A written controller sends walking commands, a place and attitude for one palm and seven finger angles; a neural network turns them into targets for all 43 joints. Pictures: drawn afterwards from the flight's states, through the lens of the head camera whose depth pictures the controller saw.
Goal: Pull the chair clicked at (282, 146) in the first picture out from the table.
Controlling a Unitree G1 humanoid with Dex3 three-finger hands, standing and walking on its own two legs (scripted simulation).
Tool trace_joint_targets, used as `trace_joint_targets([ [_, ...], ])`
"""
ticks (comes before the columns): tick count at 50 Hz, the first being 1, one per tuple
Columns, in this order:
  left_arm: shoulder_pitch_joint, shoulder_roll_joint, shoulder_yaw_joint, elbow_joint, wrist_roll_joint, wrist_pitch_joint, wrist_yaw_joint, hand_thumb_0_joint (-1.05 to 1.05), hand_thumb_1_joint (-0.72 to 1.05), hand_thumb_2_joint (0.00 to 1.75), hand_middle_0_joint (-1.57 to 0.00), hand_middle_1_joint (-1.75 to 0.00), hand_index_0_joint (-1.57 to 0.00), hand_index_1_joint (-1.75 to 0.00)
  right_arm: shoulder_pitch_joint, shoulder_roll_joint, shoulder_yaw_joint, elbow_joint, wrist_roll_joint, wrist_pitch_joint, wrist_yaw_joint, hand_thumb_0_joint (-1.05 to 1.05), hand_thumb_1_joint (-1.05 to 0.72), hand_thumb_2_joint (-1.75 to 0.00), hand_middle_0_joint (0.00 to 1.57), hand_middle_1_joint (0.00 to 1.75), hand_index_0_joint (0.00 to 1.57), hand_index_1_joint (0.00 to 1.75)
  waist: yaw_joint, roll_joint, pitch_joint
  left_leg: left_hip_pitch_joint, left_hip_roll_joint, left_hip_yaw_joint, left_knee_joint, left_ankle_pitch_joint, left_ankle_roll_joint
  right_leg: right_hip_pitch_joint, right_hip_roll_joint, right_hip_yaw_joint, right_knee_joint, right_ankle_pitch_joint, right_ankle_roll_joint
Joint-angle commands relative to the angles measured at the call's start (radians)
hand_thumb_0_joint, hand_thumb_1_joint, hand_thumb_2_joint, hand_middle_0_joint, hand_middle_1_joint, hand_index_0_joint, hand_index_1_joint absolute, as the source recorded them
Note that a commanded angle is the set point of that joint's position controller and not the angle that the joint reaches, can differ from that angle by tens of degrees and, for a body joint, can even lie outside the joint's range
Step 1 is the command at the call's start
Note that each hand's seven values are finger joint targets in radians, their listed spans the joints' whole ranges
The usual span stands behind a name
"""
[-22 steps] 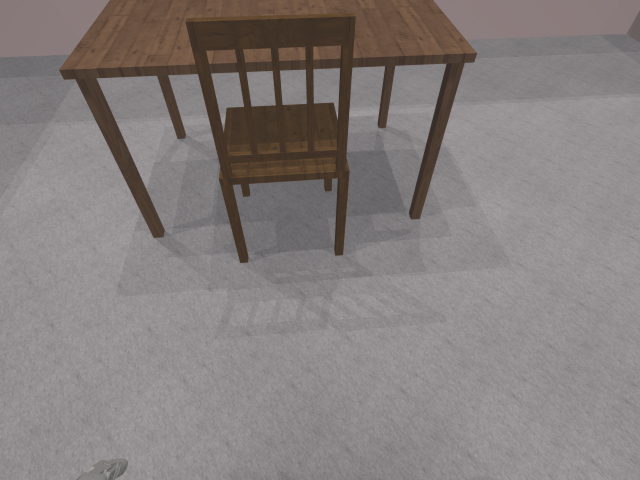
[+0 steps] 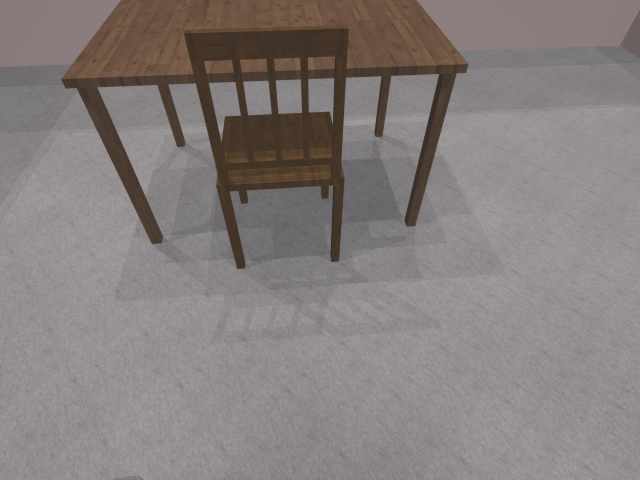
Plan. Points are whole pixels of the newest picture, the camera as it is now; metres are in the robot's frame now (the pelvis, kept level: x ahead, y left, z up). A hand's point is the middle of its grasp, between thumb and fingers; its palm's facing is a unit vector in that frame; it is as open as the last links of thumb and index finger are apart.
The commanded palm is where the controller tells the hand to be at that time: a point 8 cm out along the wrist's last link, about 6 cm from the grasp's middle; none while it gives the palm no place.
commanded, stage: stand and wait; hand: left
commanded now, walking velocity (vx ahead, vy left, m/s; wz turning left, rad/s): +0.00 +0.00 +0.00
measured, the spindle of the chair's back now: (275, 113) +1.04 +0.19 -0.10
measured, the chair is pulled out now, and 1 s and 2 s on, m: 0.00 0.00 0.00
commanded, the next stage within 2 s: look at it before walking up in 0.38 s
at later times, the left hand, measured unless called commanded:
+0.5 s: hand out of the picture +0.07 +0.24 -0.15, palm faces -0.03 -0.94 -0.34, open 7.4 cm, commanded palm none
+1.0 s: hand out of the picture +0.06 +0.25 -0.15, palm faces -0.03 -0.94 -0.33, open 7.4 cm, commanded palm none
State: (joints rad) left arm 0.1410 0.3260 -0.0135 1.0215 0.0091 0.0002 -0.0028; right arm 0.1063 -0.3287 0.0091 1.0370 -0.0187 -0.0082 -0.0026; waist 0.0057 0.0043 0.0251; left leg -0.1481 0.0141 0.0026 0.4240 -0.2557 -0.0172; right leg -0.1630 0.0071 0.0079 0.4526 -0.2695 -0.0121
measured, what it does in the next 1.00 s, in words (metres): stands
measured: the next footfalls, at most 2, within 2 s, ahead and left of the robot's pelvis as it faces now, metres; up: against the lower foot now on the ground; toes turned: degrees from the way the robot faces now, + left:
right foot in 1.66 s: +0.23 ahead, -0.14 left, +0.00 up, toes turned -15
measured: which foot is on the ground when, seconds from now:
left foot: down 0.00-1.00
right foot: down 0.00-1.00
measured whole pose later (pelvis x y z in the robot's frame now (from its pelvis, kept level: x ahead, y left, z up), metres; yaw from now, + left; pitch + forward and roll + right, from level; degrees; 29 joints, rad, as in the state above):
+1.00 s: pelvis -0.01 +0.00 +0.00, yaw +0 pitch -1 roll +0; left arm 0.14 0.34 -0.01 1.08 0.01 -0.01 0.00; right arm 0.12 -0.33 0.01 1.11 -0.01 -0.02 0.00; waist 0.00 0.00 0.03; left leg -0.13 0.02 0.01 0.36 -0.20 -0.02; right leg -0.15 0.01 0.01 0.38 -0.21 -0.01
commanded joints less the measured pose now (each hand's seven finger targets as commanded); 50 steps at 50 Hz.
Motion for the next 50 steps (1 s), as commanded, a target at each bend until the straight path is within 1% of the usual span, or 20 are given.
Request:
trace_joint_targets([
  [1,-0.048,0.219,0.051,-0.056,0.0,-0.026,0.018,0.0,0.9,0.9,-0.2,-0.3,-0.2,-0.3,-0.039,-0.196,-0.041,-0.06,0.006,-0.022,-0.017,0.0,-0.9,-0.9,0.2,0.3,0.2,0.3,-0.006,-0.004,-0.084,0.025,0.095,-0.076,-0.059,0.225,0.045,0.021,-0.122,0.102,-0.075,0.264,-0.029],
  [5,-0.041,0.221,0.051,-0.04,-0.001,-0.027,0.018,0.0,0.9,0.9,-0.2,-0.3,-0.2,-0.3,-0.029,-0.194,-0.038,-0.04,0.007,-0.021,-0.016,0.0,-0.9,-0.9,0.2,0.3,0.2,0.3,-0.003,-0.004,-0.073,0.018,0.095,-0.078,-0.067,0.203,0.043,0.025,-0.124,0.105,-0.089,0.242,-0.03],
  [8,-0.043,0.222,0.05,-0.029,0.0,-0.027,0.017,0.0,0.9,0.9,-0.2,-0.3,-0.2,-0.3,-0.021,-0.196,-0.037,-0.028,0.009,-0.02,-0.015,0.0,-0.9,-0.9,0.2,0.3,0.2,0.3,-0.005,-0.019,-0.072,0.017,0.096,-0.082,-0.075,0.186,0.042,0.023,-0.122,0.109,-0.099,0.217,-0.03],
  [11,-0.044,0.222,0.048,-0.018,-0.002,-0.028,0.016,0.0,0.9,0.9,-0.2,-0.3,-0.2,-0.3,-0.015,-0.201,-0.035,-0.016,0.007,-0.021,-0.015,0.0,-0.9,-0.9,0.2,0.3,0.2,0.3,-0.004,-0.005,-0.063,0.019,0.098,-0.082,-0.085,0.176,0.041,0.016,-0.124,0.109,-0.108,0.2,-0.029],
  [15,-0.046,0.221,0.049,-0.012,-0.001,-0.028,0.016,0.0,0.9,0.9,-0.2,-0.3,-0.2,-0.3,-0.009,-0.199,-0.035,-0.007,0.007,-0.021,-0.014,0.0,-0.9,-0.9,0.2,0.3,0.2,0.3,-0.005,-0.015,-0.053,0.009,0.098,-0.085,-0.092,0.156,0.039,0.011,-0.123,0.114,-0.12,0.164,-0.028],
  [16,-0.047,0.22,0.048,-0.011,-0.001,-0.027,0.015,0.0,0.9,0.9,-0.2,-0.3,-0.2,-0.3,-0.011,-0.2,-0.034,-0.005,0.007,-0.021,-0.013,0.0,-0.9,-0.9,0.2,0.3,0.2,0.3,-0.004,-0.013,-0.046,0.007,0.098,-0.086,-0.094,0.157,0.04,0.007,-0.123,0.113,-0.122,0.163,-0.028],
  [18,-0.044,0.221,0.049,-0.011,0.0,-0.029,0.016,0.0,0.9,0.9,-0.2,-0.3,-0.2,-0.3,-0.008,-0.198,-0.035,-0.003,0.008,-0.02,-0.013,0.0,-0.9,-0.9,0.2,0.3,0.2,0.3,-0.005,-0.018,-0.056,0.014,0.098,-0.088,-0.092,0.163,0.04,0.01,-0.122,0.114,-0.122,0.169,-0.029],
  [19,-0.045,0.22,0.049,-0.008,-0.001,-0.029,0.016,0.0,0.9,0.9,-0.2,-0.3,-0.2,-0.3,-0.008,-0.199,-0.034,-0.001,0.007,-0.022,-0.013,0.0,-0.9,-0.9,0.2,0.3,0.2,0.3,-0.005,-0.01,-0.061,0.015,0.099,-0.087,-0.093,0.166,0.039,0.013,-0.123,0.118,-0.122,0.172,-0.029],
  [24,-0.048,0.22,0.048,-0.008,0.001,-0.03,0.015,0.0,0.9,0.9,-0.2,-0.3,-0.2,-0.3,-0.01,-0.196,-0.034,0.001,0.007,-0.021,-0.012,0.0,-0.9,-0.9,0.2,0.3,0.2,0.3,-0.005,-0.014,-0.042,0.009,0.099,-0.087,-0.099,0.154,0.038,-0.002,-0.124,0.119,-0.132,0.155,-0.027],
  [28,-0.048,0.219,0.049,-0.011,0.001,-0.032,0.016,0.0,0.9,0.9,-0.2,-0.3,-0.2,-0.3,-0.01,-0.199,-0.037,0.0,0.008,-0.023,-0.012,0.0,-0.9,-0.9,0.2,0.3,0.2,0.3,-0.006,-0.015,-0.061,0.025,0.103,-0.088,-0.099,0.174,0.039,0.006,-0.121,0.118,-0.129,0.181,-0.027],
  [31,-0.052,0.218,0.049,-0.01,0.001,-0.031,0.015,0.0,0.9,0.9,-0.2,-0.3,-0.2,-0.3,-0.013,-0.199,-0.037,0.001,0.008,-0.024,-0.012,0.0,-0.9,-0.9,0.2,0.3,0.2,0.3,-0.006,-0.008,-0.049,0.016,0.103,-0.09,-0.107,0.168,0.039,0.004,-0.121,0.117,-0.132,0.173,-0.025],
  [34,-0.046,0.215,0.049,-0.007,0.001,-0.031,0.015,0.0,0.9,0.9,-0.2,-0.3,-0.2,-0.3,-0.019,-0.199,-0.037,0.001,0.008,-0.025,-0.012,0.0,-0.9,-0.9,0.2,0.3,0.2,0.3,-0.005,0.002,-0.057,0.027,0.105,-0.087,-0.105,0.177,0.039,0.004,-0.121,0.118,-0.131,0.186,-0.025],
  [38,-0.047,0.216,0.049,-0.008,0.002,-0.031,0.015,0.0,0.9,0.9,-0.2,-0.3,-0.2,-0.3,-0.017,-0.198,-0.037,0.003,0.01,-0.025,-0.012,0.0,-0.9,-0.9,0.2,0.3,0.2,0.3,-0.006,-0.008,-0.059,0.028,0.106,-0.09,-0.107,0.187,0.039,0.011,-0.119,0.114,-0.129,0.198,-0.023],
  [39,-0.043,0.213,0.049,-0.007,0.002,-0.031,0.015,0.0,0.9,0.9,-0.2,-0.3,-0.2,-0.3,-0.021,-0.199,-0.037,0.003,0.009,-0.026,-0.013,0.0,-0.9,-0.9,0.2,0.3,0.2,0.3,-0.005,0.002,-0.055,0.028,0.107,-0.089,-0.109,0.189,0.04,0.008,-0.121,0.113,-0.131,0.2,-0.023],
  [40,-0.043,0.215,0.049,-0.007,0.002,-0.032,0.015,0.0,0.9,0.9,-0.2,-0.3,-0.2,-0.3,-0.02,-0.199,-0.038,0.003,0.009,-0.026,-0.013,0.0,-0.9,-0.9,0.2,0.3,0.2,0.3,-0.006,-0.01,-0.064,0.035,0.107,-0.089,-0.108,0.191,0.039,0.012,-0.121,0.113,-0.131,0.204,-0.023],
  [42,-0.046,0.215,0.049,-0.005,0.001,-0.032,0.015,0.0,0.9,0.9,-0.2,-0.3,-0.2,-0.3,-0.021,-0.201,-0.038,0.005,0.009,-0.027,-0.012,0.0,-0.9,-0.9,0.2,0.3,0.2,0.3,-0.005,0.004,-0.06,0.032,0.108,-0.089,-0.113,0.192,0.039,0.015,-0.121,0.112,-0.131,0.205,-0.022],
  [44,-0.042,0.214,0.048,-0.003,0.002,-0.031,0.015,0.0,0.9,0.9,-0.2,-0.3,-0.2,-0.3,-0.021,-0.198,-0.037,0.005,0.01,-0.025,-0.012,0.0,-0.9,-0.9,0.2,0.3,0.2,0.3,-0.005,-0.003,-0.056,0.032,0.108,-0.089,-0.112,0.189,0.039,0.012,-0.121,0.11,-0.134,0.202,-0.021],
  [46,-0.044,0.213,0.048,-0.002,0.002,-0.03,0.014,0.0,0.9,0.9,-0.2,-0.3,-0.2,-0.3,-0.02,-0.202,-0.037,0.005,0.009,-0.026,-0.012,0.0,-0.9,-0.9,0.2,0.3,0.2,0.3,-0.007,0.003,-0.058,0.034,0.108,-0.092,-0.119,0.179,0.039,0.009,-0.119,0.112,-0.136,0.185,-0.021],
  [49,-0.039,0.213,0.047,0.0,0.002,-0.03,0.015,0.0,0.9,0.9,-0.2,-0.3,-0.2,-0.3,-0.021,-0.202,-0.036,0.008,0.01,-0.026,-0.012,0.0,-0.9,-0.9,0.2,0.3,0.2,0.3,-0.004,0.001,-0.055,0.035,0.11,-0.09,-0.12,0.187,0.04,0.011,-0.12,0.11,-0.136,0.193,-0.019],
  [50,-0.04,0.212,0.048,0.001,0.002,-0.03,0.015,0.0,0.9,0.9,-0.2,-0.3,-0.2,-0.3,-0.018,-0.201,-0.036,0.008,0.009,-0.027,-0.013,0.0,-0.9,-0.9,0.2,0.3,0.2,0.3,-0.007,0.001,-0.066,0.041,0.11,-0.093,-0.121,0.199,0.04,0.018,-0.118,0.11,-0.132,0.204,-0.02],
])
